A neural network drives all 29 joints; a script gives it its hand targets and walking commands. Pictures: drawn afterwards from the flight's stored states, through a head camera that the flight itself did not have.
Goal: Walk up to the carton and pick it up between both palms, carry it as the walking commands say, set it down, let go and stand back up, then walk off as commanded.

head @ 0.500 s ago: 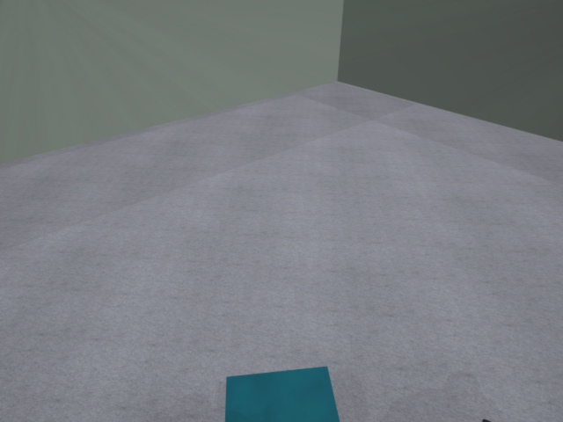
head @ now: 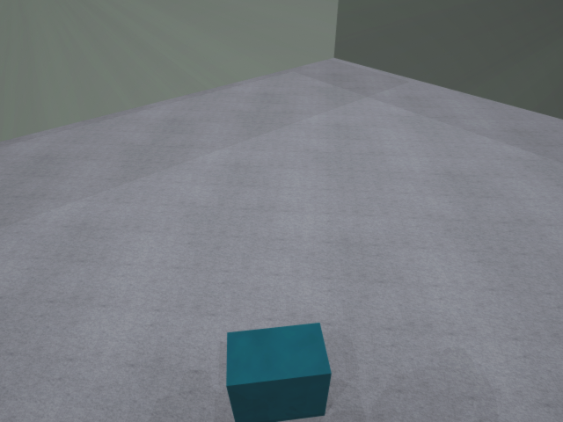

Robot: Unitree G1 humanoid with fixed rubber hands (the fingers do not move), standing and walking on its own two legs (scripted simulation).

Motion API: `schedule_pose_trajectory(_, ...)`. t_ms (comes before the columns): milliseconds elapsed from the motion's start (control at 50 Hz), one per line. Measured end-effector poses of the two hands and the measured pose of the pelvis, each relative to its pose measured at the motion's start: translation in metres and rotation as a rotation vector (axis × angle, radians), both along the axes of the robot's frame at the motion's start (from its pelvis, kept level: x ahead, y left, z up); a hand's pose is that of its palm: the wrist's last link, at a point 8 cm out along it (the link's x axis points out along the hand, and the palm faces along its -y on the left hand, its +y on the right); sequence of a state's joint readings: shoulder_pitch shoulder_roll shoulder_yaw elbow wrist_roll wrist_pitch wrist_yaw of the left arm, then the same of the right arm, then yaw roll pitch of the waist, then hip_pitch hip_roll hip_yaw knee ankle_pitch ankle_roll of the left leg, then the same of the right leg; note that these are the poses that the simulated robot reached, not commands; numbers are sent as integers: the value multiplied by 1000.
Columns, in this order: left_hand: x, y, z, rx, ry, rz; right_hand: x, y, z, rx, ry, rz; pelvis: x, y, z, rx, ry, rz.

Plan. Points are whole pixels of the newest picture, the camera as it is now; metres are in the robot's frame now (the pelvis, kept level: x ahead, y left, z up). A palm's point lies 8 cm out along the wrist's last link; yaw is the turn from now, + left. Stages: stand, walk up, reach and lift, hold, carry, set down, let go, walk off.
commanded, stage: stand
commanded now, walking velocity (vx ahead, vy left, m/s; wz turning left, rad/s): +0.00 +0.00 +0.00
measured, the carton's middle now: (277, 375) +0.50 +0.05 -0.62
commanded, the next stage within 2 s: walk off in 0.96 s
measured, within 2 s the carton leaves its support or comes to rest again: neither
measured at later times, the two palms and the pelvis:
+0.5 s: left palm out of the picture -0.02 +0.30 -0.12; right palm out of the picture -0.02 -0.28 -0.12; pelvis -0.05 +0.01 +0.00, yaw -2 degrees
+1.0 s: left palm out of the picture -0.01 +0.31 -0.13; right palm out of the picture -0.05 -0.28 -0.13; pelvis -0.06 +0.01 -0.01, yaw -3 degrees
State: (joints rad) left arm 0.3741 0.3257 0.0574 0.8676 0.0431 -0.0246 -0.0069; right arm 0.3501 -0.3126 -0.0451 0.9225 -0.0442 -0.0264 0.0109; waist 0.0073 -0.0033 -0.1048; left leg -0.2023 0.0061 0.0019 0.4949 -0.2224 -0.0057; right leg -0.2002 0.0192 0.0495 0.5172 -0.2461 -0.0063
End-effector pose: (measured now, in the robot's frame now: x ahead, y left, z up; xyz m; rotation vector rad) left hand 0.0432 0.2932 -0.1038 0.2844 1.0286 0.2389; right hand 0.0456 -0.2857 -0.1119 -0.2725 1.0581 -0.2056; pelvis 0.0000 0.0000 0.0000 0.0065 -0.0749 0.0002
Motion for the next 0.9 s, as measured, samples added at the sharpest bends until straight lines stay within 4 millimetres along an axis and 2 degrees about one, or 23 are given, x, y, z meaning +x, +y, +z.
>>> schedule_pose_trajectory(120,-31,3,-5,-6,63,5,-28,-1,-3,-3,55,-7,-14,2,0,0,3,-6)
schedule_pose_trajectory(220,-46,3,-11,-15,98,1,-47,-5,-5,-15,95,-21,-27,3,-2,2,1,-13)
schedule_pose_trajectory(300,-53,5,-14,-14,111,6,-54,-5,-6,-24,106,-32,-34,4,-4,-3,-13,-11)
schedule_pose_trajectory(420,-56,8,-11,-15,121,-3,-64,5,-2,-14,116,-35,-39,7,3,-4,5,-21)
schedule_pose_trajectory(600,-80,2,-28,-15,160,0,-68,-1,-17,-9,107,-60,-53,7,-12,-1,-30,-18)
schedule_pose_trajectory(660,-79,7,-34,-16,157,1,-81,1,-19,-21,127,-65,-54,14,-15,-10,-31,-29)
schedule_pose_trajectory(720,-67,17,-43,-16,144,-2,-107,5,-27,-42,173,-94,-57,22,-24,-21,-21,-30)
schedule_pose_trajectory(800,-55,22,-42,-14,143,-19,-138,19,-26,-18,229,-145,-58,19,-21,25,-26,-49)
schedule_pose_trajectory(860,-53,20,-40,-12,143,-22,-140,20,-25,-2,247,-154,-56,14,-18,34,-11,-49)
schedule_pose_trajectory(900,-56,18,-37,-4,155,-16,-133,15,-26,2,245,-155,-55,12,-18,28,-1,-58)
